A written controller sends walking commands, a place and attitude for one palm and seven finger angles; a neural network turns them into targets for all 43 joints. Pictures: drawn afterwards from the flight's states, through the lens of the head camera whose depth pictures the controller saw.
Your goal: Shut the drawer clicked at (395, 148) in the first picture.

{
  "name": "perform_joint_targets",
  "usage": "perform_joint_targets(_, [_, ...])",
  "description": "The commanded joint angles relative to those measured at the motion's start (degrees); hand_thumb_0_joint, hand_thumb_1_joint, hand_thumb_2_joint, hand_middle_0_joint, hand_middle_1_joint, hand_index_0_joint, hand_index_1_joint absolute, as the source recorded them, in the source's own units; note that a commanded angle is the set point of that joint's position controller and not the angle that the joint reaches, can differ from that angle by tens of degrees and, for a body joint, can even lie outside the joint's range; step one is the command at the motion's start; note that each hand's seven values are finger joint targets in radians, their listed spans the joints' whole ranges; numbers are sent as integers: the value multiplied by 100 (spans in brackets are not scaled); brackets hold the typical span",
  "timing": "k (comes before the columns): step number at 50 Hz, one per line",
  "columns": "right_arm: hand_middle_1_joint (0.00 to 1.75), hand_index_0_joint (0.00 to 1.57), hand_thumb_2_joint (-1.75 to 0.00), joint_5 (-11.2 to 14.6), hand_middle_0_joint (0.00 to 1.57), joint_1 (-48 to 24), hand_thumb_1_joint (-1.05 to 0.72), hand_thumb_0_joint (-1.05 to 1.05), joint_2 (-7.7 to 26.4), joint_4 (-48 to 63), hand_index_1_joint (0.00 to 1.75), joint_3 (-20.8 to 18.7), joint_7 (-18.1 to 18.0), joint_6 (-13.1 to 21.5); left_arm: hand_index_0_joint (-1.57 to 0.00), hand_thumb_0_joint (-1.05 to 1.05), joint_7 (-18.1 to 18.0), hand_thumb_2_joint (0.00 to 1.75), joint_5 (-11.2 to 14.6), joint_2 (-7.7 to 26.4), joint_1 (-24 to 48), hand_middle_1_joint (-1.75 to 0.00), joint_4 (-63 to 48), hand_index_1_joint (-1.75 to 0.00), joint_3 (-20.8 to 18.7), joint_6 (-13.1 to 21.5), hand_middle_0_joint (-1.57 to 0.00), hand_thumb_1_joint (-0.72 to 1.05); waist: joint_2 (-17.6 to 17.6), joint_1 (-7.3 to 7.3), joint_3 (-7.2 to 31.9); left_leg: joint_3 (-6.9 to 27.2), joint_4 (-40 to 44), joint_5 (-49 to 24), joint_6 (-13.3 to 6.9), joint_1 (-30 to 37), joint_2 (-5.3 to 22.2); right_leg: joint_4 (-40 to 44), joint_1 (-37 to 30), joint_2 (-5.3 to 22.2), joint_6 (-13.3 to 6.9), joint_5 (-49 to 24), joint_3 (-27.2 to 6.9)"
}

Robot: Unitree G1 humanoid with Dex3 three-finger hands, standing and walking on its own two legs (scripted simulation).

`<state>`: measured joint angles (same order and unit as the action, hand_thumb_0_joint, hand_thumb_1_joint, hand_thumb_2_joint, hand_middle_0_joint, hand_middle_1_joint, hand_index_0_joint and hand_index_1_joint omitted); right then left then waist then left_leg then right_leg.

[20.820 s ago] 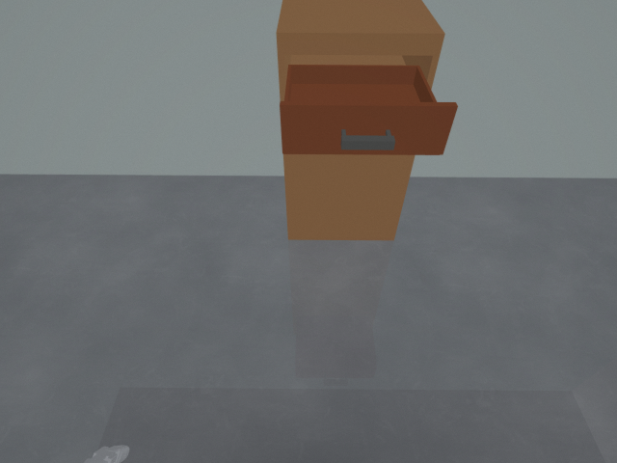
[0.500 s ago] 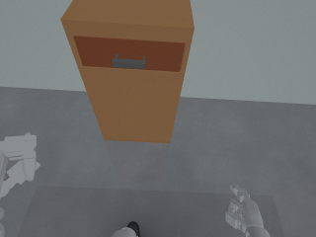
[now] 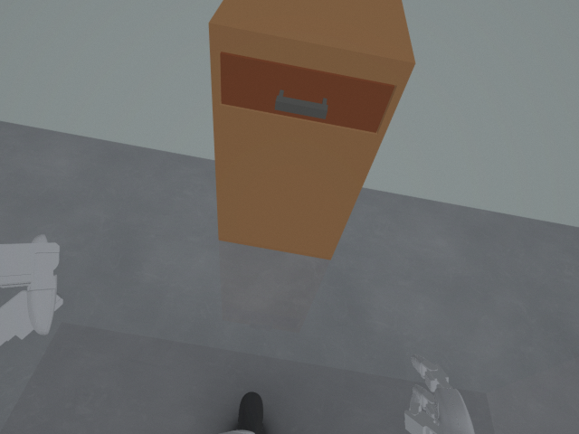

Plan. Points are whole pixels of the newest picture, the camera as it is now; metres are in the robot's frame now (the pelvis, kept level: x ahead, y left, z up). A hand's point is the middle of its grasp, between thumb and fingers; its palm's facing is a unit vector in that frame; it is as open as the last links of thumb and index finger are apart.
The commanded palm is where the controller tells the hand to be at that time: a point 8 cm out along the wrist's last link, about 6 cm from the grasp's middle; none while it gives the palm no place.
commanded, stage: stop stepping back and stand still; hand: left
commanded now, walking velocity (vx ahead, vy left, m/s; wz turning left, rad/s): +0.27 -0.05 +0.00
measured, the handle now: (302, 102) +0.86 +0.03 -0.04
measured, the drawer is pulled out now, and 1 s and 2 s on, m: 0.00 0.00 0.00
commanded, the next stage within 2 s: none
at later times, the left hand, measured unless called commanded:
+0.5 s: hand out of the picture +0.06 +0.27 +0.18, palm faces +0.14 -0.84 -0.53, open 3.2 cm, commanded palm +0.04 +0.33 +0.17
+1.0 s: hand out of the picture +0.03 +0.32 +0.18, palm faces +0.35 -0.77 -0.54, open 3.2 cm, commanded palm -0.03 +0.36 +0.17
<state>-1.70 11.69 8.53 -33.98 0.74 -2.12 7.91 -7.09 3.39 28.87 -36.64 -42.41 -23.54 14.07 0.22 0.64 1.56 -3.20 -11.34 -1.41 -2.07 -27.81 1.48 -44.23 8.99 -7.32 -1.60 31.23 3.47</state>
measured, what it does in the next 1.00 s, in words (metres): walks backwards: right foot, then left foot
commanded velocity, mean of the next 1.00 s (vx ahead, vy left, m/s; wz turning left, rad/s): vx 0.21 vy -0.08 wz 0.00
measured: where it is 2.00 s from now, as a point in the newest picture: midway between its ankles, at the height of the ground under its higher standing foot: outside the picture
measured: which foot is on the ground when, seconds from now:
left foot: down 0.00-0.06, up 0.08-0.14, down 0.16-0.42, up 0.44-0.64, down 0.66-0.92, up 0.94-1.00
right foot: up 0.00-0.06, down 0.08-0.18, up 0.20-0.42, down 0.44-0.66, up 0.68-0.90, down 0.92-1.00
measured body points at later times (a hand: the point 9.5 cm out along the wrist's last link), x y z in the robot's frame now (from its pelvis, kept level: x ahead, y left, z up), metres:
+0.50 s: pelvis -0.14 +0.08 -0.02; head -0.14 +0.12 +0.43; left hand +0.05 +0.31 +0.21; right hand -0.03 -0.19 -0.09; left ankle -0.03 +0.15 -0.67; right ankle -0.11 +0.01 -0.74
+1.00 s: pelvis -0.18 +0.10 -0.02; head -0.18 +0.08 +0.43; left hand +0.01 +0.36 +0.21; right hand -0.07 -0.14 -0.14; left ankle -0.17 +0.24 -0.69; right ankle -0.18 -0.02 -0.74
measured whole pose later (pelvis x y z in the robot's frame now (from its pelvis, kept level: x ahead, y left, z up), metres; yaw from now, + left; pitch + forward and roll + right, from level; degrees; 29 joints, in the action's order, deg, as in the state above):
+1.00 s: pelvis -0.18 +0.10 -0.02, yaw -6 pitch +0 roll +0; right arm -0.3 14.2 10.4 -39.7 0.3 -2.5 4.5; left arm -8.3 1.8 24.7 -32.9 -32.0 -25.2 12.0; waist -3.1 0.8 -0.5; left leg 0.4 -61.1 26.2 0.6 -28.3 4.1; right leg -37.1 17.9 1.7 -1.7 18.3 4.3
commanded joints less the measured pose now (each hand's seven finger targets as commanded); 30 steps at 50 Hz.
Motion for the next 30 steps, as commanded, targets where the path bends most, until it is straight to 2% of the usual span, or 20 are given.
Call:
perform_joint_targets(1, [30, 20, -90, -21, 20, -273, -90, 0, 857, 579, 30, -350, -114, 288, -140, 0, -178, 90, 204, 700, -446, -160, -1076, -160, -796, 155, -140, 90, -932, 59, 1320, -406, -1245, 1517, 1073, 2928, -10, 3149, 854, 459, -453, 320, 263])
perform_joint_targets(2, [30, 20, -90, 39, 20, -176, -90, 0, 931, 400, 30, -333, -128, 190, -140, 0, -221, 90, 183, 758, -135, -160, -866, -160, -822, 141, -140, 90, 690, -90, 670, 119, -3436, 1779, 794, 3270, -5, 3664, 2641, 1579, -822, 104, -788])
perform_joint_targets(3, [30, 20, -90, 35, 20, -241, -90, 0, 930, 301, 30, -364, -198, 125, -140, 0, -221, 90, 233, 786, 353, -160, -886, -160, -787, 86, -140, 90, 1358, -243, 114, 531, -5019, 1731, 529, 2916, -2, 3816, 3533, 2314, -1202, -219, -1416])
perform_joint_targets(4, [30, 20, -90, -7, 20, -309, -90, 0, 918, 330, 30, -332, -203, 156, -140, 0, -275, 90, 261, 937, 888, -160, -959, -160, -1003, 42, -140, 90, 925, -257, 44, 877, -5448, 1842, 375, 2350, 114, 3605, 3397, 2637, -1450, -893, -1462])
perform_joint_targets(5, [30, 20, -90, -36, 20, -318, -90, 0, 843, 466, 30, -184, -148, 122, -140, 0, -302, 90, 239, 1225, 1416, -160, -957, -160, -1177, -7, -140, 90, 996, -310, 238, 932, -5025, 1592, 376, 1721, 486, 2979, 2408, 2709, -1369, -1769, -1175])
perform_joint_targets(6, [30, 20, -90, 61, 20, -290, -90, 0, 721, 427, 30, -132, -134, 182, -140, 0, -165, 90, 213, 798, 1787, -160, 65, -160, -740, -105, -140, 90, 1554, -352, 326, 771, -3560, 1763, 346, 1890, 441, 2459, 2063, 2404, -747, -675, -1004])
perform_joint_targets(8, [30, 20, -90, 272, 20, -542, -90, 0, 1125, 389, 30, -296, -349, 209, -140, 0, -59, 90, 48, -56, 1988, -160, 713, -160, 5, -417, -140, 90, 117, -465, -777, 868, -2169, 1510, 126, 2467, 273, 1165, 2582, 1237, -173, -873, -450])
perform_joint_targets(10, [30, 20, -90, 183, 20, -536, -90, 0, 1018, 559, 30, -52, -319, 331, -140, 0, -80, 90, 33, 52, 2386, -160, 351, -160, 83, -338, -140, 90, -2614, -416, -591, 3305, 416, 3760, -6, 1632, 1371, -1356, 2092, 386, 113, 148, -326])
perform_joint_targets(11, [30, 20, -90, 111, 20, -665, -90, 0, 917, 586, 30, 35, -270, 360, -140, 0, -109, 90, -2, 457, 2582, -160, -71, -160, -147, -251, -140, 90, -2277, -276, -390, 3626, 983, 4687, 540, 1106, 1413, -1884, 1632, 395, -26, -26, -661])
perform_joint_targets(14, [30, 20, -90, 54, 20, -883, -90, 0, 952, 813, 30, -93, -95, 358, -140, 0, -132, 90, 10, 535, 1461, -160, -922, -160, -300, -320, -140, 90, -730, 170, 83, 1922, 1336, 4196, 1244, 252, 1037, -1377, 266, 136, -72, -255, 29])
perform_joint_targets(16, [30, 20, -90, -25, 20, -888, -90, 0, 934, 986, 30, -219, 10, 319, -140, 0, -111, 90, 32, 350, 112, -160, -1344, -160, -360, -328, -140, 90, -1503, 257, 556, 600, 1197, 3779, 1327, -102, 571, -587, -856, -134, -103, -362, 664])
perform_joint_targets(18, [30, 20, -90, -41, 20, -814, -90, 0, 849, 1071, 30, -224, 85, 224, -140, 0, -147, 90, -3, 510, -762, -160, -1417, -160, -582, -292, -140, 90, -1967, 220, 666, 149, 377, 3886, 913, -658, 529, 332, -1572, -58, -284, -186, 785])
perform_joint_targets(19, [30, 20, -90, 1, 20, -729, -90, 0, 812, 1066, 30, -216, 64, 144, -140, 0, -177, 90, -11, 599, -1230, -160, -1164, -160, -738, -318, -140, 90, -1335, 252, 680, -8, -561, 3986, 685, -909, 445, 900, -1752, 143, -409, -216, 545])
perform_joint_targets(20, [30, 20, -90, 75, 20, -642, -90, 0, 675, 1005, 30, -213, 47, 21, -140, 0, -158, 90, 3, 585, -1184, -160, -1234, -160, -752, -344, -140, 90, 210, 258, 676, -654, -2901, 3373, 680, -848, -121, 2039, -1178, 932, -714, -138, -225])
perform_joint_targets(21, [30, 20, -90, 208, 20, -620, -90, 0, 760, 933, 30, -342, -5, -75, -140, 0, -135, 90, -15, 637, -658, -160, -1489, -160, -807, -312, -140, 90, 1758, 141, 319, -27, -5999, 3100, 554, -757, -323, 3022, 716, 2434, -1254, 126, -1950])
perform_joint_targets(23, [30, 20, -90, 84, 20, -350, -90, 0, 908, 682, 30, -384, -129, -135, -140, 0, -82, 90, 6, 1358, 925, -160, -1523, -160, -1425, -189, -140, 90, 1430, -496, -315, 710, -7695, 2191, 479, -942, 228, 3645, 2891, 3086, -1501, 1367, -2419])
perform_joint_targets(24, [30, 20, -90, -69, 20, -275, -90, 0, 751, 600, 30, -212, -57, -165, -140, 0, -89, 90, 57, 1416, 1428, -160, -832, -160, -1572, -163, -140, 90, 1184, -671, -291, 780, -7229, 1871, 526, 278, 737, 3584, 4144, 3040, -845, 1487, -1905])
perform_joint_targets(25, [30, 20, -90, -28, 20, -204, -90, 0, 607, 623, 30, -322, -151, -213, -140, 0, -146, 90, -70, 846, 1187, -160, 237, -160, -1243, -229, -140, 90, 1118, -562, 134, -17, -6083, 2004, 389, 256, 357, 3747, 3089, 2316, -465, 2762, -1172])
perform_joint_targets(26, [30, 20, -90, 79, 20, -313, -90, 0, 931, 631, 30, -445, -237, -120, -140, 0, -153, 90, -36, 592, 1092, -160, 561, -160, -962, -265, -140, 90, 570, -414, -178, -93, -5524, 2134, 280, 381, 363, 3694, 3126, 2267, -661, 2815, -1427])
perform_joint_targets(30, [30, 20, -90, 86, 20, -224, -90, 0, 981, 457, 30, -282, -440, 147, -140, 0, -204, 90, -142, 74, 876, -160, 295, -160, -166, -157, -140, 90, -390, -294, -101, -477, -2329, 2868, -3, 1381, 121, 2427, 1791, 2001, -576, 1011, -961])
